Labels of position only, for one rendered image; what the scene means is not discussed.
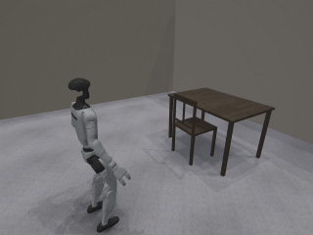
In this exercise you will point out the table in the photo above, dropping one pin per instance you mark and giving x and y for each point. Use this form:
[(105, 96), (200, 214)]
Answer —
[(227, 107)]

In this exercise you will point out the right robot forearm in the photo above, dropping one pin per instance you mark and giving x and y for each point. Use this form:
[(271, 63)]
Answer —
[(100, 152)]

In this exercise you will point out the robot right hand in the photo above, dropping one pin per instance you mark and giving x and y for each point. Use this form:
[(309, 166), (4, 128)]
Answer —
[(119, 173)]

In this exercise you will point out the humanoid robot torso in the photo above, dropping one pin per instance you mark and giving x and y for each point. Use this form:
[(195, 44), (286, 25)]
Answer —
[(80, 129)]

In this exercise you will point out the left robot foot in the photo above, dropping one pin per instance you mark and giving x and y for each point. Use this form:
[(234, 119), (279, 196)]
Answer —
[(91, 209)]

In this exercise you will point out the right robot upper arm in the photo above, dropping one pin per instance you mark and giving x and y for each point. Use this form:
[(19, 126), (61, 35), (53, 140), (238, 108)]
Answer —
[(90, 120)]

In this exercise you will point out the chair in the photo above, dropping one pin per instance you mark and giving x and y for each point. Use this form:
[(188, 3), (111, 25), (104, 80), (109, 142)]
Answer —
[(194, 126)]

